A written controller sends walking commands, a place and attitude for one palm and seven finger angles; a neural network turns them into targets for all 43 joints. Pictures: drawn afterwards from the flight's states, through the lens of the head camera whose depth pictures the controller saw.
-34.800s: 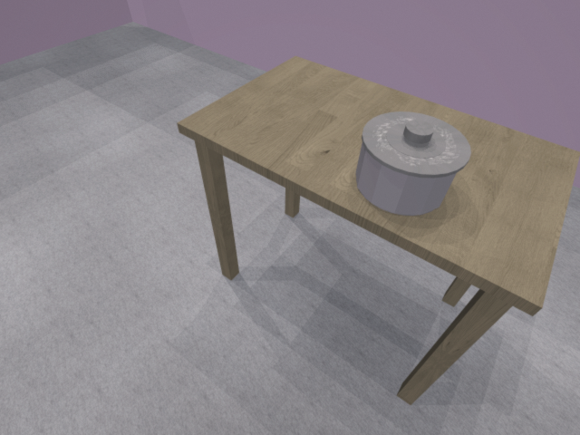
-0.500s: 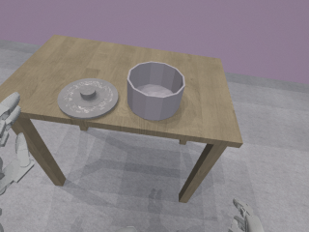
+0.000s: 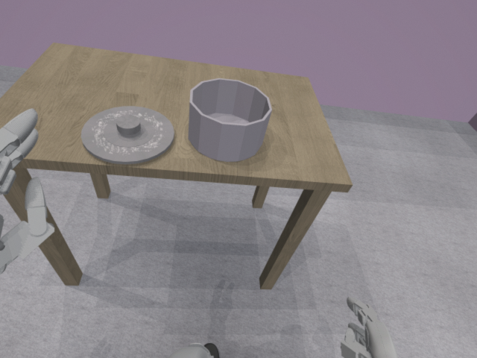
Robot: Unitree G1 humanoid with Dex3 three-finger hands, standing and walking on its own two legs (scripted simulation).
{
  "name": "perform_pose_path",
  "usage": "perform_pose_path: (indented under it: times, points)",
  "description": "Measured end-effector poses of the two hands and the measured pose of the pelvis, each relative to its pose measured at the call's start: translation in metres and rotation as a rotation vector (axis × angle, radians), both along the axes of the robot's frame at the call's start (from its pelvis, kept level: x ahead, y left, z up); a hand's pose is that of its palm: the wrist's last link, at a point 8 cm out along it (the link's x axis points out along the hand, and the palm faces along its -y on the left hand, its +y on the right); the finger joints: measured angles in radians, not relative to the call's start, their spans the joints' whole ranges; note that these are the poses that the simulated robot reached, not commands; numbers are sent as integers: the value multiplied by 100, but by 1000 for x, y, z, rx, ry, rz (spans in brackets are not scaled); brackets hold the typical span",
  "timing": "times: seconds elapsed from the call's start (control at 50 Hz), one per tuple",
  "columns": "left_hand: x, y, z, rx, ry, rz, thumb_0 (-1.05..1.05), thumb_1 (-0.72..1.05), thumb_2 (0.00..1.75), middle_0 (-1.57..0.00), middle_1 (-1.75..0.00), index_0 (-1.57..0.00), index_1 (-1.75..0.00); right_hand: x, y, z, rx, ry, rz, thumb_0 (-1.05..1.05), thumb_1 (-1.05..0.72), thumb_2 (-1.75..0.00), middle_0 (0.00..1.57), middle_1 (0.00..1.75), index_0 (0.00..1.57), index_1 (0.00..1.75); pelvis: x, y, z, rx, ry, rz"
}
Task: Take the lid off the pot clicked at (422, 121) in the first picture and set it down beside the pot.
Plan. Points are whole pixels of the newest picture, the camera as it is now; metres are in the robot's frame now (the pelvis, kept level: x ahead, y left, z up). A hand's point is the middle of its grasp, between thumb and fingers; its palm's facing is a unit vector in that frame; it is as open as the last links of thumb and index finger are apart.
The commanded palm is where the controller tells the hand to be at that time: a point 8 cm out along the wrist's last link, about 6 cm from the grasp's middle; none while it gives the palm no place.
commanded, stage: step back with the hand held close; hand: left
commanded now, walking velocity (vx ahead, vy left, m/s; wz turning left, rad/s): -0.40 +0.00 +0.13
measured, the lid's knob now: (128, 124) +0.60 +0.28 +0.02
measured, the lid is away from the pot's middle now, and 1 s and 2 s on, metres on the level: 0.24 0.24 0.24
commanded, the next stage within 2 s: stop stepping back and stand still in 0.22 s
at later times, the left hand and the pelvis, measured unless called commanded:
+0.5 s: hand out of the picture +0.01 +0.33 +0.22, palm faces +0.25 -0.91 -0.34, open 7.4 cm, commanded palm -0.05 +0.38 +0.21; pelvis -0.17 +0.10 +0.04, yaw +2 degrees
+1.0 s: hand out of the picture -0.07 +0.38 +0.21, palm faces +0.32 -0.85 -0.41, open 7.5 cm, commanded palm -0.14 +0.44 +0.21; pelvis -0.25 +0.15 +0.02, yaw +3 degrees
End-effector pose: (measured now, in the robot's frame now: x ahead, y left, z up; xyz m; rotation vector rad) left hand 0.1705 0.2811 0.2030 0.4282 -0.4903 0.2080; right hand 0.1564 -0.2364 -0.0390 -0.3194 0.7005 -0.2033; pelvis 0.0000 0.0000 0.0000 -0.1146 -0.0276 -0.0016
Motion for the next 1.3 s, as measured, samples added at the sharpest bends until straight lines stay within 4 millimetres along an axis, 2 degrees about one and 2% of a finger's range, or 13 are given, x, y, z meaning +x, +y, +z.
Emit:
perform_pose_path:
  times: [0.06, 0.14, 0.24, 0.32, 0.42, 0.58, 0.66, 0.84, 0.98, 1.12, 1.18, 1.24, 1.3]
  points:
    - [-19, 17, 4, -2, 45, 29, 1, 88, 90, -22, -31, -21, -31, -23, 8, 8, -7, 20, 25, 2, -91, -90, 20, 30, 20, 30, -26, 10, 9, -19, 14, 40]
    - [-75, 31, 2, 118, 61, 33, 1, 89, 90, -21, -31, -21, -30, -48, 19, -2, 27, 25, 4, 1, -90, -90, 20, 30, 20, 30, -55, 28, -4, 34, 33, 17]
    - [-122, 58, 2, 62, -71, 31, 1, 88, 90, -22, -31, -21, -31, -75, 62, -7, -18, 75, 54, 2, -91, -90, 20, 30, 20, 30, -77, 56, -11, 22, 51, 70]
    - [-138, 91, 4, 22, -159, 89, 1, 88, 90, -22, -31, -21, -31, -94, 108, -13, 11, 47, 110, 2, -91, -90, 20, 30, 20, 30, -116, 76, -8, 51, 20, 52]
    - [-146, 111, 4, -69, -7, 90, 1, 89, 90, -21, -31, -21, -30, -138, 153, 3, 128, 51, 148, 2, -91, -90, 21, 30, 20, 30, -155, 90, 18, 8, 34, 59]
    - [-229, 104, 45, 55, 174, 11, 1, 89, 90, -21, -31, -21, -30, -195, 157, 32, 106, 94, 106, 1, -90, -90, 21, 31, 21, 30, -187, 110, 50, -14, 85, 62]
    - [-268, 121, 39, 204, 128, 121, 1, 89, 90, -22, -31, -21, -31, -198, 144, 5, 75, 43, 117, 1, -90, -90, 21, 31, 20, 30, -215, 121, 16, 93, 90, 45]
    - [-274, 182, 3, -65, -103, 241, 1, 89, 90, -21, -31, -21, -31, -226, 163, -16, 47, -24, 47, 2, -91, -90, 20, 30, 20, 30, -243, 159, -14, 77, 16, 54]
    - [-269, 151, 12, 12, 72, 82, 2, 89, 90, -21, -31, -20, -30, -267, 199, -10, 180, 58, 82, 1, -91, -90, 20, 30, 20, 30, -256, 152, 14, 85, 25, 57]
    - [-283, 141, 33, 234, 177, 163, 1, 88, 90, -22, -31, -21, -31, -265, 184, -41, 199, 174, 99, 1, -90, -90, 21, 31, 20, 30, -241, 144, 11, 77, 70, 77]
    - [-268, 165, -18, 144, 348, 270, 0, 89, 90, -21, -31, -21, -31, -251, 171, -59, 194, 214, 126, 1, -90, -90, 21, 31, 20, 30, -236, 151, 9, 81, 84, 154]
    - [-259, 187, -115, -112, 654, 397, 0, 89, 90, -21, -30, -21, -30, -240, 162, -73, 172, 263, 150, 1, -91, -90, 20, 30, 20, 30, -226, 156, 3, 107, 89, 198]
    - [-269, 177, -220, -315, 990, 424, 0, 90, 90, -20, -30, -20, -30, -233, 154, -82, 129, 285, 150, 1, -91, -90, 20, 30, 20, 30, -215, 158, -9, 116, 81, 191]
